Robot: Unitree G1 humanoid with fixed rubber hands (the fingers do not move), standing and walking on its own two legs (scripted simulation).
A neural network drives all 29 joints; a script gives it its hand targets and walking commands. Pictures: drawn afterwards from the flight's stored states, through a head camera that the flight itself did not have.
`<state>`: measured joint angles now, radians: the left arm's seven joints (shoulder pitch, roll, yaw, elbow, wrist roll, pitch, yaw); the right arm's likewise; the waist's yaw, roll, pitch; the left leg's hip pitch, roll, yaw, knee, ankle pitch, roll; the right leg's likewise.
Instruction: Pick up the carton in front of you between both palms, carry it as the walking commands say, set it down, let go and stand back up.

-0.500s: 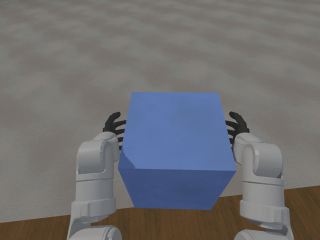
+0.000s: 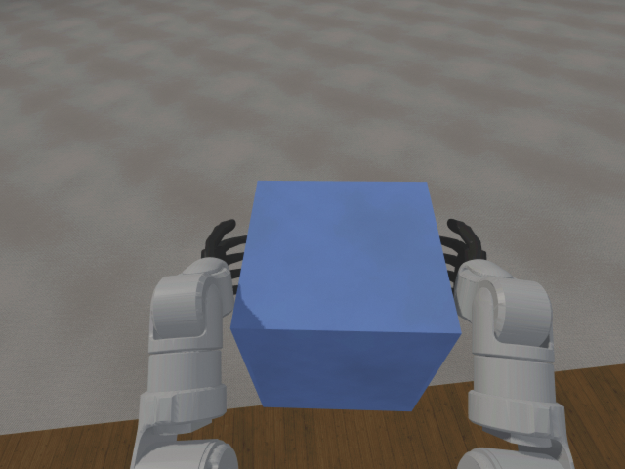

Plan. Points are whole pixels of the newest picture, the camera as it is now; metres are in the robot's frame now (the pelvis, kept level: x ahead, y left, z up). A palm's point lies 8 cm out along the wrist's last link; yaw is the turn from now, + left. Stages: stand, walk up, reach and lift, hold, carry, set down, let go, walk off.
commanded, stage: carry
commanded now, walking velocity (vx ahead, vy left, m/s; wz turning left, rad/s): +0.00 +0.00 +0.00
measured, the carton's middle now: (338, 302) +0.34 +0.00 +0.05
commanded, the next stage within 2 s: none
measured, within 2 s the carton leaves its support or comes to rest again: neither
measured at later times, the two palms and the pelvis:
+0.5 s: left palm (212, 276) +0.33 +0.16 +0.12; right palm (464, 278) +0.33 -0.14 +0.12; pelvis +0.00 +0.00 +0.00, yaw +0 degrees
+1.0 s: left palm (211, 269) +0.33 +0.16 +0.12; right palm (462, 272) +0.33 -0.14 +0.12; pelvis +0.01 +0.01 +0.00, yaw +0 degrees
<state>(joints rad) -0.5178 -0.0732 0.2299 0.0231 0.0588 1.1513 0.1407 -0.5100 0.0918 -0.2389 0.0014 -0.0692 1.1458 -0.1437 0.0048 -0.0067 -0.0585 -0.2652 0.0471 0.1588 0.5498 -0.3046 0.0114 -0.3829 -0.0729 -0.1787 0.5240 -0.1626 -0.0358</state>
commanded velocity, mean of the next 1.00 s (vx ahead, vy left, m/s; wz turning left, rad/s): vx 0.08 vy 0.00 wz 0.00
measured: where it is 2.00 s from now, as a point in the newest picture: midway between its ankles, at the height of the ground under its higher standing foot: (324, 450)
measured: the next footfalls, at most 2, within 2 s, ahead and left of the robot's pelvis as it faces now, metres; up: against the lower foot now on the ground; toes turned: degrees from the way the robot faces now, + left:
left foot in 1.46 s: +0.29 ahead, +0.12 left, +0.00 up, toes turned +6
right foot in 1.88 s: +0.49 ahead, -0.07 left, +0.00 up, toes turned -6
